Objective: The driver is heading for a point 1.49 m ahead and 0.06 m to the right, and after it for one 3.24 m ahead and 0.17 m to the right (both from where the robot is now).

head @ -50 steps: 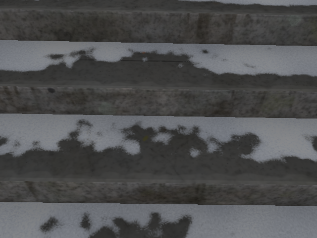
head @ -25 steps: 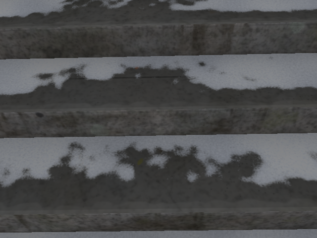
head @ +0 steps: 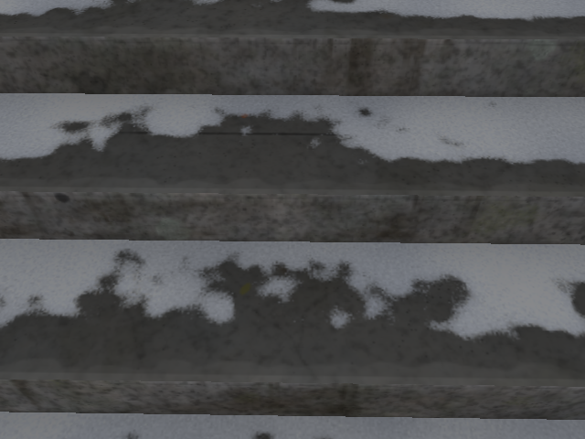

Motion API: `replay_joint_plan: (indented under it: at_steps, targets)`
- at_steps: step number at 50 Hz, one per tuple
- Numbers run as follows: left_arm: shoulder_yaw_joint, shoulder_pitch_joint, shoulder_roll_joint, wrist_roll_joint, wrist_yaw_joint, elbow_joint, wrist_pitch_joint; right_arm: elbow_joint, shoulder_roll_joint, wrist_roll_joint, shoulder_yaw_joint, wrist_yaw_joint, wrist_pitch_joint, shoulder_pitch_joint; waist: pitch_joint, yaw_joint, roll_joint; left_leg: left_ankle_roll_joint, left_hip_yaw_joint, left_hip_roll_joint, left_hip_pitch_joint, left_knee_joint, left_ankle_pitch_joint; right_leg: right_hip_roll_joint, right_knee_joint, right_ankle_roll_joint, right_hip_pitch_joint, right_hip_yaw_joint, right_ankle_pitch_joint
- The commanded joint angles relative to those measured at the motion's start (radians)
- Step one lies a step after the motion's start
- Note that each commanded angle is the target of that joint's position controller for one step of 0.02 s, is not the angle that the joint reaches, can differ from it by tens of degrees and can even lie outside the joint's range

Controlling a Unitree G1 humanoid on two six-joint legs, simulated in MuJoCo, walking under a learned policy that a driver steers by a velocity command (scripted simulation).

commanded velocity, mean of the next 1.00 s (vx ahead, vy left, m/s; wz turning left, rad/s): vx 0.25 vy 0.00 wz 0.00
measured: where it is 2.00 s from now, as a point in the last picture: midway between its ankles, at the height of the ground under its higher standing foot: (305, 269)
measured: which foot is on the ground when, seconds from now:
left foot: down 0.00-0.94, up 0.96-1.00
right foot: down 0.00-0.50, up 0.52-0.88, down 0.90-1.00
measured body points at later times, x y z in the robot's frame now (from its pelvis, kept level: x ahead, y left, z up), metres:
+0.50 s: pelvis +0.01 +0.02 -0.01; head +0.01 +0.03 +0.44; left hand +0.01 +0.26 -0.17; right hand -0.05 -0.21 -0.16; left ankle -0.03 +0.11 -0.74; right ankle +0.02 -0.08 -0.74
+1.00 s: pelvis +0.20 -0.04 +0.06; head +0.20 -0.02 +0.51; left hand +0.40 +0.17 -0.03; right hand +0.14 -0.25 -0.09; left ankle +0.03 +0.13 -0.55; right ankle +0.28 -0.12 -0.59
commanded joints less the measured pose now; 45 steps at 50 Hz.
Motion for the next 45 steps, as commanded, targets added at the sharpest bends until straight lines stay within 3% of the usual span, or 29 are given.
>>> replay_joint_plan:
  at_steps: [1, 14, 15, 17, 19, 21, 23, 24, 25, 26, 27, 28, 29, 31, 32, 34, 35, 37, 38, 39, 40, 41, 42, 43, 44, 45]
  targets:
    - [0.007, 0.045, 0.062, -0.001, -0.002, -0.024, -0.002, 0.006, -0.065, 0.0, -0.011, -0.002, -0.006, 0.094, 0.045, 0.001, -0.012, 0.033, -0.036, 0.017, -0.094, -0.078, 0.039, -0.095, -0.09, -0.035, 0.037, 0.117, 0.049]
    - [0.003, 0.058, 0.06, -0.004, -0.001, -0.032, 0.0, 0.018, -0.057, 0.003, -0.014, -0.003, -0.016, 0.122, 0.05, 0.005, -0.003, 0.04, -0.042, 0.014, -0.099, -0.085, 0.042, -0.091, -0.097, -0.037, 0.019, 0.115, -0.007]
    - [0.005, 0.07, 0.067, -0.006, 0.001, -0.029, 0.001, 0.022, -0.057, 0.004, -0.014, -0.003, -0.016, 0.131, 0.033, 0.007, -0.01, 0.045, -0.028, 0.0, -0.097, -0.071, -0.014, -0.088, -0.107, -0.045, 0.024, 0.121, -0.109]
    - [0.03, 0.082, 0.136, -0.02, 0.008, -0.033, 0.008, 0.008, -0.074, 0.013, -0.023, -0.009, -0.017, 0.126, 0.048, 0.013, -0.058, 0.071, 0.016, -0.043, -0.164, 0.025, -0.179, -0.111, -0.136, -0.093, -0.002, 0.18, -0.448]
    - [0.046, 0.106, 0.163, -0.021, 0.012, -0.04, 0.007, -0.009, -0.061, 0.012, -0.021, -0.007, -0.025, 0.123, 0.073, 0.024, -0.105, 0.093, 0.019, -0.052, -0.263, 0.124, -0.208, -0.197, -0.193, -0.151, -0.013, 0.32, -0.63]
    - [0.062, 0.12, 0.178, -0.025, 0.017, -0.046, 0.0, -0.018, -0.046, 0.005, -0.016, 0.005, -0.039, 0.125, 0.053, 0.024, -0.122, 0.116, -0.002, -0.041, -0.266, 0.208, -0.157, -0.264, -0.219, -0.193, -0.039, 0.428, -0.639]
    - [0.066, 0.016, 0.172, -0.03, 0.017, -0.082, -0.005, -0.008, -0.039, 0.0, -0.013, 0.016, -0.05, 0.188, 0.038, -0.041, -0.1, 0.15, -0.024, -0.03, -0.124, 0.175, -0.137, -0.248, -0.196, -0.18, -0.19, 0.386, -0.574]
    - [0.06, -0.065, 0.153, -0.037, 0.011, -0.112, -0.011, 0.0, -0.04, -0.001, -0.013, 0.017, -0.052, 0.236, 0.057, -0.084, -0.069, 0.172, -0.033, -0.031, -0.019, 0.069, -0.142, -0.2, -0.129, -0.151, -0.308, 0.302, -0.524]
    - [0.045, -0.156, 0.108, -0.043, 0.003, -0.147, -0.023, 0.012, -0.073, -0.01, -0.019, 0.008, -0.05, 0.321, 0.065, -0.133, 0.034, 0.201, -0.155, 0.047, 0.112, -0.057, -0.2, -0.119, 0.102, -0.106, -0.489, 0.181, -0.433]
    - [0.021, -0.198, 0.036, -0.06, -0.004, -0.168, -0.042, 0.018, -0.192, -0.013, -0.052, 0.008, -0.056, 0.408, 0.056, -0.159, 0.284, 0.282, -0.522, 0.236, 0.216, -0.259, -0.457, 0.015, 0.511, -0.029, -0.693, -0.015, -0.28]
    - [0.012, -0.148, 0.032, -0.046, -0.016, -0.139, -0.063, 0.003, -0.225, -0.026, -0.062, 0.002, -0.069, 0.388, 0.063, -0.139, 0.255, 0.362, -0.739, 0.349, 0.177, -0.318, -0.509, -0.012, 0.943, -0.006, -0.797, 0.069, -0.247]
    - [0.003, -0.108, 0.019, -0.055, -0.031, -0.125, -0.085, -0.018, -0.196, -0.03, -0.051, -0.002, -0.083, 0.323, 0.084, -0.09, 0.184, 0.37, -0.713, 0.358, 0.193, -0.296, -0.405, -0.017, 1.306, -0.005, -0.943, 0.155, -0.221]
    - [-0.012, -0.085, -0.003, -0.061, -0.043, -0.125, -0.102, -0.023, -0.149, -0.024, -0.032, 0.005, -0.087, 0.289, 0.089, -0.059, 0.13, 0.339, -0.615, 0.334, 0.218, -0.253, -0.283, -0.021, 1.593, -0.012, -1.067, 0.18, -0.216]
    - [-0.034, -0.112, -0.017, -0.054, -0.058, -0.167, -0.126, -0.005, -0.051, -0.024, 0.008, 0.037, -0.074, 0.315, 0.073, -0.04, -0.009, 0.266, -0.426, 0.257, 0.237, -0.201, -0.14, -0.039, 1.766, -0.027, -1.192, 0.183, -0.169]
    - [-0.045, -0.131, -0.028, -0.053, -0.063, -0.186, -0.124, -0.003, -0.022, -0.03, 0.022, 0.05, -0.064, 0.321, 0.083, -0.039, -0.021, 0.245, -0.367, 0.236, 0.209, -0.189, -0.101, -0.049, 1.82, -0.032, -1.226, 0.174, -0.176]
    - [-0.08, -0.173, -0.077, -0.06, -0.069, -0.24, -0.114, -0.003, -0.015, -0.04, 0.036, 0.059, -0.054, 0.316, 0.124, -0.037, 0.013, 0.23, -0.313, 0.228, 0.125, -0.199, -0.08, -0.06, 1.937, -0.04, -1.315, 0.171, -0.197]
    - [-0.093, -0.185, -0.082, -0.063, -0.064, -0.263, -0.107, -0.009, -0.031, -0.038, 0.039, 0.054, -0.055, 0.325, 0.145, -0.033, 0.031, 0.224, -0.297, 0.234, 0.095, -0.218, -0.106, -0.069, 1.946, -0.033, -1.361, 0.172, -0.205]
    - [-0.115, -0.256, -0.069, -0.046, -0.056, -0.342, -0.107, -0.033, -0.049, -0.029, 0.044, 0.042, -0.066, 0.274, 0.185, -0.013, 0.044, 0.195, -0.2, 0.182, -0.074, -0.27, -0.127, -0.105, 1.766, -0.009, -1.306, 0.125, -0.111]
    - [-0.13, -0.339, -0.053, -0.037, -0.057, -0.411, -0.114, -0.049, -0.06, -0.011, 0.047, 0.033, -0.069, 0.239, 0.188, 0.0, 0.055, 0.172, -0.136, 0.131, -0.202, -0.313, -0.147, -0.143, 1.543, 0.007, -1.203, 0.06, -0.034]
    - [-0.135, -0.447, -0.03, -0.028, -0.064, -0.47, -0.118, -0.039, -0.034, -0.004, 0.058, 0.022, -0.07, 0.26, 0.143, -0.028, 0.107, 0.191, -0.117, 0.119, -0.316, -0.419, -0.047, -0.171, 1.378, 0.009, -1.027, -0.038, 0.048]
    - [-0.158, -0.532, -0.043, -0.019, -0.063, -0.509, -0.121, -0.032, -0.071, 0.014, 0.044, 0.009, -0.074, 0.3, 0.104, -0.05, 0.112, 0.224, -0.105, 0.142, -0.418, -0.578, 0.057, -0.187, 1.178, -0.003, -0.74, -0.119, 0.042]
    - [-0.143, -0.513, -0.029, -0.019, -0.062, -0.497, -0.127, -0.031, -0.094, 0.032, 0.041, 0.015, -0.089, 0.292, 0.037, -0.031, 0.105, 0.221, -0.056, 0.122, -0.399, -0.557, 0.34, -0.149, 1.041, -0.028, -0.478, -0.171, 0.015]
    - [-0.128, -0.444, -0.007, -0.03, -0.056, -0.481, -0.134, -0.011, -0.145, 0.023, 0.034, 0.024, -0.098, 0.35, -0.057, 0.006, 0.183, 0.23, -0.017, 0.118, -0.249, -0.431, 0.863, -0.069, 1.015, -0.05, -0.359, -0.229, -0.069]
    - [-0.107, -0.371, 0.038, -0.053, -0.058, -0.471, -0.137, -0.012, -0.198, 0.004, 0.025, 0.029, -0.099, 0.378, -0.123, 0.056, 0.251, 0.222, 0.001, 0.138, -0.069, -0.282, 1.377, 0.001, 0.95, -0.084, -0.301, -0.244, -0.214]
    - [-0.074, -0.249, 0.095, -0.058, -0.062, -0.439, -0.128, -0.022, -0.239, -0.009, 0.014, 0.03, -0.091, 0.36, -0.164, 0.129, 0.319, 0.205, -0.037, 0.179, 0.131, -0.145, 1.688, 0.031, 0.816, -0.112, -0.297, -0.203, -0.286]
    - [-0.046, -0.143, 0.148, -0.051, -0.065, -0.414, -0.121, -0.03, -0.273, -0.006, 0.0, 0.03, -0.078, 0.308, -0.188, 0.201, 0.355, 0.183, -0.054, 0.199, 0.263, 0.009, 1.746, 0.028, 0.62, -0.133, -0.274, -0.117, -0.267]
